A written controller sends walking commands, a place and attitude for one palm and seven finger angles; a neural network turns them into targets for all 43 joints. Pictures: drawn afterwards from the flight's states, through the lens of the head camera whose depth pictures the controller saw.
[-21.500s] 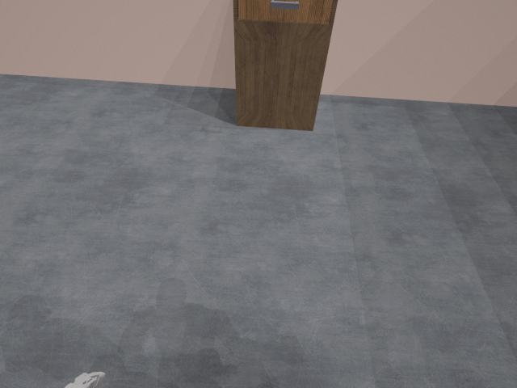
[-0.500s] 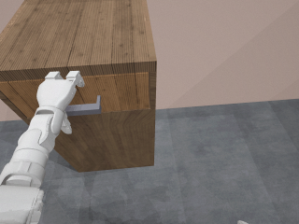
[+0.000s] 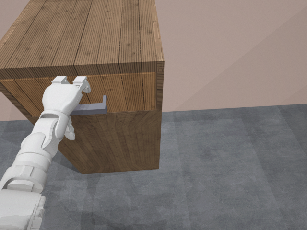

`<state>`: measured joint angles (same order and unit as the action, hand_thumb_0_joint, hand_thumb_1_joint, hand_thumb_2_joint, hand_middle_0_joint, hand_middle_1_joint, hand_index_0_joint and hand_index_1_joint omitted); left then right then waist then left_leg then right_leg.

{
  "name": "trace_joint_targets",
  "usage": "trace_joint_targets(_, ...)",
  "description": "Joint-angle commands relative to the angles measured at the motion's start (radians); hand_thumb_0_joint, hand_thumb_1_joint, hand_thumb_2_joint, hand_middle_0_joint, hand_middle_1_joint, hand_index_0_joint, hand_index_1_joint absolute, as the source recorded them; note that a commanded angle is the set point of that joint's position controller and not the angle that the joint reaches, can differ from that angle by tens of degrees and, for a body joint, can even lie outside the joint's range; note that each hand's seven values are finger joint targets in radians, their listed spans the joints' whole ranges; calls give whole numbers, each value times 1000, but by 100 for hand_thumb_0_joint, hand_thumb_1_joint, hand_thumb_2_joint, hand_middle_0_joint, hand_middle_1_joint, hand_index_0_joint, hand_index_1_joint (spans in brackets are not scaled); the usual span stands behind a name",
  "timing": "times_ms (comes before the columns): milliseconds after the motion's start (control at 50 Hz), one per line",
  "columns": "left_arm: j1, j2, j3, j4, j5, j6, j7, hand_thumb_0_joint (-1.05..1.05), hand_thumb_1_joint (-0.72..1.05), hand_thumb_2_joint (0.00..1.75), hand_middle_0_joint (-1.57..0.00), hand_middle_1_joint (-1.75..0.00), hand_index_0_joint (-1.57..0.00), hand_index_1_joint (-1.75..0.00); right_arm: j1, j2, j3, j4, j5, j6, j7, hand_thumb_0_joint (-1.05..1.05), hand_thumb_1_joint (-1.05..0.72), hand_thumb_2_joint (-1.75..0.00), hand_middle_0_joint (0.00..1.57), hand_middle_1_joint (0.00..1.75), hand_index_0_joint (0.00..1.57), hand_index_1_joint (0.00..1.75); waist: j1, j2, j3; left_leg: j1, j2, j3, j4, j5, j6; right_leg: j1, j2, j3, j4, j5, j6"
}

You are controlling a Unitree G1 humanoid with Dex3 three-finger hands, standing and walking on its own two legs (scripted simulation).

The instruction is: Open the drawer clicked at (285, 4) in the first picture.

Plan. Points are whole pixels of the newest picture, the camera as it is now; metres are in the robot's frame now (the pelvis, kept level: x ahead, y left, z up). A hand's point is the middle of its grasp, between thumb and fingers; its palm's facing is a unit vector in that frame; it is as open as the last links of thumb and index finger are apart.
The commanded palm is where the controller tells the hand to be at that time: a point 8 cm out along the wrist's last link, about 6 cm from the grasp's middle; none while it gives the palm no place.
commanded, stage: move the hooked fingers above the handle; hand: left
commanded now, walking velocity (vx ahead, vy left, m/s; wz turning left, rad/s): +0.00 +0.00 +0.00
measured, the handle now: (86, 104) +0.48 +0.24 +0.00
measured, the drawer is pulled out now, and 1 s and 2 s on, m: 0.00 0.00 0.00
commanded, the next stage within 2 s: lower the fingers behind the handle in 0.46 s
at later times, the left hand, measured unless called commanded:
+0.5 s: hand (74, 103) +0.44 +0.25 +0.06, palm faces +0.05 -0.02 -1.00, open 13.8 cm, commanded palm +0.41 +0.26 +0.12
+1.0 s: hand (83, 114) +0.43 +0.24 +0.02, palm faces -0.11 -0.02 -0.99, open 13.8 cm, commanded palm +0.42 +0.25 +0.09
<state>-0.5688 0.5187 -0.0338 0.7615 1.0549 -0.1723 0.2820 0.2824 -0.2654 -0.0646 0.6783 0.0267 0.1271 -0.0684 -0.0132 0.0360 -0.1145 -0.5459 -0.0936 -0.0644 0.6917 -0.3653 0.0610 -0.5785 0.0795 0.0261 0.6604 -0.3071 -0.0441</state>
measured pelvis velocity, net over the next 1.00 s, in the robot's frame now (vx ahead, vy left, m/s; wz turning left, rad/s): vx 0.00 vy -0.01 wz -0.02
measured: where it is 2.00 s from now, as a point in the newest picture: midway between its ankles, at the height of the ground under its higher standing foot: outside the picture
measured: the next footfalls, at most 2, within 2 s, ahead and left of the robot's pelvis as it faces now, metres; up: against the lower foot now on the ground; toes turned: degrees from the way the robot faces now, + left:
none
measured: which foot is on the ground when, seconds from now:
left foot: down 0.00-1.00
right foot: down 0.00-1.00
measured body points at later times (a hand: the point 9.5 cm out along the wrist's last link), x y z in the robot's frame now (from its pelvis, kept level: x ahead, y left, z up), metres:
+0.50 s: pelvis +0.01 +0.00 +0.00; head +0.07 -0.01 +0.45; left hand +0.43 +0.25 +0.11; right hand +0.09 -0.27 -0.13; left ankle -0.03 +0.08 -0.72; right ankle +0.00 -0.10 -0.72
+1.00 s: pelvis +0.00 -0.01 +0.00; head +0.08 -0.02 +0.44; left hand +0.43 +0.23 +0.07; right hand +0.07 -0.28 -0.13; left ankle -0.03 +0.08 -0.72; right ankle +0.00 -0.10 -0.72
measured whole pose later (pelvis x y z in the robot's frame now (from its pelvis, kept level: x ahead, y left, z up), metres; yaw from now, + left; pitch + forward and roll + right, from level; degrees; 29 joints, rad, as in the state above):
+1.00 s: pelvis +0.00 -0.01 +0.00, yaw -1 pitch +16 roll +0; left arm -0.61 0.52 -0.02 0.88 1.06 -0.17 0.23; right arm 0.30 -0.26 -0.04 0.63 0.02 0.13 -0.08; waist -0.05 0.03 -0.12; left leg -0.61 -0.08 -0.05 0.72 -0.37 0.05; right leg -0.65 0.09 0.03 0.69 -0.31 -0.05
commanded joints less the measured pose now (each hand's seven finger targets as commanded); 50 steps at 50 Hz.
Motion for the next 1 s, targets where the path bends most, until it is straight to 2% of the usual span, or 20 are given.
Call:
trace_joint_targets(0, -496, 275, 124, -95, -20, 89, 89, 0, -50, 30, -30, -120, -30, -120, 26, -128, -32, -66, -5, -33, 10, 0, -90, -90, 20, 30, 20, 30, -27, 53, -352, 176, 50, 16, -70, 355, -44, 142, -24, -10, -51, 203, -15)
trace_joint_targets(20, -510, 237, 78, -69, -22, 121, 80, 0, -50, 30, -30, -120, -30, -120, 23, -129, -27, -66, -2, -28, 14, 0, -90, -90, 20, 30, 20, 30, -36, 43, -330, 163, 51, 19, -78, 358, -47, 144, -25, -15, -53, 214, -15)
trace_joint_targets(100, -403, 198, 44, -19, -32, 194, 0, 0, -50, 30, -30, -120, -30, -120, 26, -137, -23, -92, 2, -8, 24, 0, -90, -90, 20, 30, 20, 30, -4, 4, -382, 173, 55, 37, -84, 450, -41, 247, -31, -7, -58, 319, -14)
trace_joint_targets(180, -361, 188, 26, 34, -36, 199, -71, 0, -50, 30, -30, -120, -30, -120, 10, -146, -8, -111, 11, 15, 12, 0, -90, -90, 20, 30, 20, 30, -20, -128, -241, 84, 53, 42, -117, 332, -15, 273, -42, 3, -100, 284, -4)
trace_joint_targets(260, -414, 232, 63, -107, -31, 104, -87, 0, -50, 30, -30, -120, -30, -120, 3, -133, -11, -141, 5, 4, -4, 0, -90, -90, 20, 30, 20, 30, -6, -56, -284, 119, 49, 41, -110, 315, -4, 274, -45, 23, -96, 268, -7)
trace_joint_targets(300, -481, 278, 100, -217, -17, 39, -59, 0, -50, 30, -30, -120, -30, -120, 4, -123, -18, -148, -4, -5, -7, 0, -90, -90, 20, 30, 20, 30, 2, 38, -357, 164, 48, 34, -93, 352, -9, 262, -42, 29, -74, 270, -12)
trace_joint_targets(360, -490, 319, 162, -236, 1, -1, 14, 0, -50, 30, -30, -120, -30, -120, 12, -112, -23, -131, -11, -18, -8, 0, -90, -90, 20, 30, 20, 30, 4, 80, -359, 177, 52, 23, -74, 402, -26, 204, -30, 15, -47, 265, -18)
trace_joint_targets(400, -512, 357, 199, -216, 6, 15, 63, 0, -50, 30, -30, -120, -30, -120, 14, -113, -23, -112, -14, -23, -5, 0, -90, -90, 20, 30, 20, 30, 1, 91, -362, 162, 52, 21, -69, 393, -33, 188, -27, 9, -38, 248, -18)
trace_joint_targets(460, -485, 314, 167, -135, 1, 84, 96, 0, -50, 30, -30, -120, -30, -120, 17, -115, -25, -93, -11, -26, 7, 0, -90, -90, 20, 30, 20, 30, -4, 57, -376, 149, 49, 30, -63, 423, -41, 199, -25, 0, -32, 285, -17)
trace_joint_targets(520, -452, 219, 73, -48, -17, 160, 57, 0, -50, 30, -30, -120, -30, -120, 30, -127, -30, -82, -1, -21, 17, 0, -90, -90, 20, 30, 20, 30, -25, 20, -366, 167, 58, 36, -69, 443, -43, 195, -27, -11, -46, 304, -10)
trace_joint_targets(560, -428, 269, 112, -46, -28, 177, 32, 0, -50, 30, -30, -120, -30, -120, 33, -136, -26, -86, 1, -10, 17, 0, -90, -90, 20, 30, 20, 30, -7, -34, -386, 153, 54, 41, -76, 446, -33, 255, -30, 0, -54, 337, -7)
trace_joint_targets(600, -417, 251, 81, 11, -20, 199, 9, 0, -50, 30, -30, -120, -30, -120, 24, -137, -16, -89, 4, 6, 10, 0, -90, -90, 20, 30, 20, 30, -17, -78, -345, 109, 50, 46, -88, 401, -22, 273, -36, 5, -64, 336, -2)
trace_joint_targets(660, -413, 201, 25, 69, -11, 209, -28, 0, -50, 30, -30, -120, -30, -120, 23, -142, -8, -96, 12, 12, 4, 0, -90, -90, 20, 30, 20, 30, -33, -93, -215, 72, 51, 44, -109, 311, -16, 213, -39, -1, -93, 254, -5)
trace_joint_targets(700, -413, 236, 42, 70, 5, 199, -42, 0, -50, 30, -30, -120, -30, -120, 20, -142, -4, -107, 10, 19, -1, 0, -90, -90, 20, 30, 20, 30, -20, -71, -233, 69, 48, 48, -110, 297, -13, 228, -42, 9, -92, 241, -7)
trace_joint_targets(760, -419, 179, -13, 84, 11, 192, -59, 0, -50, 30, -30, -120, -30, -120, 28, -137, -1, -116, 11, 17, -5, 0, -90, -90, 20, 30, 20, 30, -38, -62, -209, 63, 47, 51, -105, 253, -12, 189, -43, 7, -99, 199, -7)
trace_joint_targets(800, -426, 202, 4, 89, 2, 169, -71, 0, -50, 30, -30, -120, -30, -120, 35, -139, 1, -125, 12, 13, -9, 0, -90, -90, 20, 30, 20, 30, -41, -53, -201, 42, 44, 49, -97, 217, -9, 182, -44, 15, -98, 171, -8)
trace_joint_targets(860, -532, 229, 31, -42, -16, 80, -62, 0, -50, 30, -30, -120, -30, -120, 42, -133, -7, -141, 3, -8, -19, 0, -90, -90, 20, 30, 20, 30, -52, -16, -295, 66, 45, 45, -68, 215, 0, 184, -47, 31, -77, 178, -3)
trace_joint_targets(920, -546, 319, 136, -154, 4, -26, -2, 0, -50, 30, -30, -120, -30, -120, 59, -119, -27, -133, -14, -23, -22, 0, -90, -90, 20, 30, 20, 30, -25, 65, -450, 111, 44, 35, -17, 318, -7, 189, -37, 38, -18, 256, -9)
trace_joint_targets(940, -550, 307, 135, -185, 10, -48, 26, 0, -50, 30, -30, -120, -30, -120, 60, -114, -30, -130, -17, -28, -19, 0, -90, -90, 20, 30, 20, 30, -21, 118, -471, 123, 44, 32, 0, 353, -16, 156, -34, 33, 3, 270, -12)
trace_joint_targets(980, -533, 298, 156, -162, 22, -52, 91, 0, -50, 30, -30, -120, -30, -120, 73, -114, -36, -99, -29, -37, -6, 0, -90, -90, 20, 30, 20, 30, -26, 100, -477, 113, 49, 19, 31, 421, -29, 101, -24, 12, 36, 286, -14)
